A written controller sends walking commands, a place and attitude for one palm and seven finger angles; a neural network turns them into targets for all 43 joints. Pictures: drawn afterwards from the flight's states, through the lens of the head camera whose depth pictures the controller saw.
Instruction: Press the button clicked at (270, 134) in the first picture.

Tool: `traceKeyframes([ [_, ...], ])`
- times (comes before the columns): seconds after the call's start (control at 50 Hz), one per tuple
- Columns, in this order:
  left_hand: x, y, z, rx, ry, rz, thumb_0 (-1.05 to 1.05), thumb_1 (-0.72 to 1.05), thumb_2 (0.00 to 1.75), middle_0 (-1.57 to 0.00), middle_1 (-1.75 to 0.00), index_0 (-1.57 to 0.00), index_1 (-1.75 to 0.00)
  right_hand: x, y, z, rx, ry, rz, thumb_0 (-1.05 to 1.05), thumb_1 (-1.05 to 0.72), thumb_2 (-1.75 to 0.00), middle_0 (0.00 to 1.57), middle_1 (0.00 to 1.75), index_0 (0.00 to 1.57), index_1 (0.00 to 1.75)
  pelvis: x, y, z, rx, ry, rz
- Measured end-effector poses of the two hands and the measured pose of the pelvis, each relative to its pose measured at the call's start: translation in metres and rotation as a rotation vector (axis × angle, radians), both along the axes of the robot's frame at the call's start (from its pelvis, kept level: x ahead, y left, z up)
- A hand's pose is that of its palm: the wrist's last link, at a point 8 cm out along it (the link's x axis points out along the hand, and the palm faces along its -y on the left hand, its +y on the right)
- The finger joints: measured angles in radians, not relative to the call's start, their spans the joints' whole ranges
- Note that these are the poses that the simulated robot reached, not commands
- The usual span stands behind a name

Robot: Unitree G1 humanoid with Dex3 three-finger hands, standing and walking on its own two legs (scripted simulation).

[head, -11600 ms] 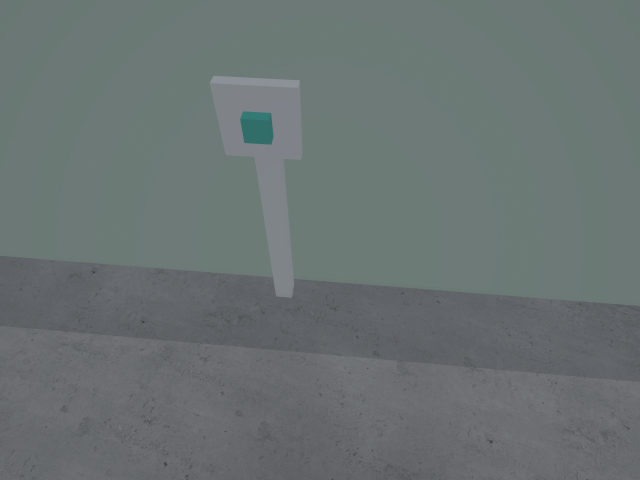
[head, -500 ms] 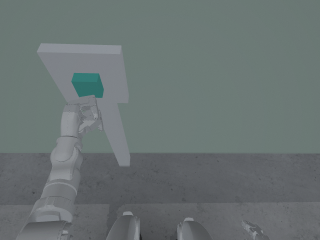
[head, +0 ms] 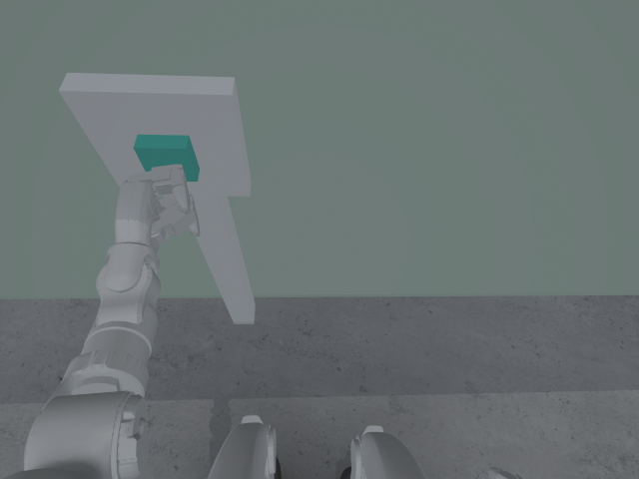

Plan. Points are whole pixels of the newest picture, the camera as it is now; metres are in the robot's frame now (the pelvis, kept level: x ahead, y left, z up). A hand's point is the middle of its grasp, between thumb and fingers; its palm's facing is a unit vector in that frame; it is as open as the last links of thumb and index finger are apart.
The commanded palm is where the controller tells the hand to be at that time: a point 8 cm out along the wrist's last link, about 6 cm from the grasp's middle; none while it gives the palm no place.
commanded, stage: press the button with the knuckle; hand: left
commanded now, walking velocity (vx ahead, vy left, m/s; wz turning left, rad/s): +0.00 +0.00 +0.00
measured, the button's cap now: (169, 154) +0.49 +0.19 +0.08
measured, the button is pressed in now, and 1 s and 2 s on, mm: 6 3 0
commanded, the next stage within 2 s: hold the button down briefly in 0.34 s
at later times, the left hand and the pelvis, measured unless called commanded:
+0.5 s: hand (189, 201) +0.45 +0.17 +0.04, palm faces +0.02 -1.00 -0.04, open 3.7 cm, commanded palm +0.46 +0.21 +0.05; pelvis -0.02 +0.00 -0.01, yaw +0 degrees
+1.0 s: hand (189, 208) +0.44 +0.17 +0.04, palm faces +0.04 -1.00 -0.04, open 3.6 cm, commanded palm +0.42 +0.20 +0.05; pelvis -0.02 +0.00 -0.01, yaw +0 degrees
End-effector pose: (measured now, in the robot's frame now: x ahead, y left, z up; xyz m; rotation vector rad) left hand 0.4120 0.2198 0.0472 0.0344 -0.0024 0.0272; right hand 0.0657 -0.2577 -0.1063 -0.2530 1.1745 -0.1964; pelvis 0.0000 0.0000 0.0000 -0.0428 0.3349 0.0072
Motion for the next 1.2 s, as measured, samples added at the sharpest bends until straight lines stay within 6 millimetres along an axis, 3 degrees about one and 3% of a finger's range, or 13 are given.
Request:
traceKeyframes([
  [0.4, 0.014, 0.004, -0.001, 0.001, -0.008, -0.004, 0.04, 0.88, 0.90, -1.30, -1.50, -1.53, -1.50, -0.031, -0.006, -0.006, -0.033, 0.045, -0.001, 0.00, -0.90, -0.90, 0.20, 0.30, 0.20, 0.30, -0.017, -0.002, -0.010, -0.014, 0.023, 0.013],
  [0.82, 0.013, 0.003, 0.000, 0.007, 0.000, 0.012, 0.04, 0.89, 0.89, -1.30, -1.50, -1.54, -1.50, -0.058, -0.004, -0.006, -0.040, 0.059, -0.004, 0.00, -0.90, -0.90, 0.20, 0.30, 0.20, 0.30, -0.030, 0.001, -0.014, -0.018, 0.024, 0.015],
  [1.0, 0.004, 0.002, 0.000, 0.003, 0.000, 0.010, 0.04, 0.90, 0.89, -1.30, -1.50, -1.50, -1.50, -0.049, -0.001, -0.005, -0.019, 0.057, -0.006, 0.00, -0.90, -0.90, 0.20, 0.30, 0.20, 0.30, -0.024, 0.002, -0.009, -0.012, 0.015, 0.009],
  [1.2, -0.007, -0.005, 0.000, -0.007, -0.001, -0.004, 0.04, 0.91, 0.90, -1.30, -1.50, -1.39, -1.50, -0.012, 0.003, 0.002, 0.008, 0.001, -0.003, 0.00, -0.90, -0.90, 0.20, 0.30, 0.20, 0.30, -0.008, 0.002, 0.001, -0.003, -0.003, -0.003],
])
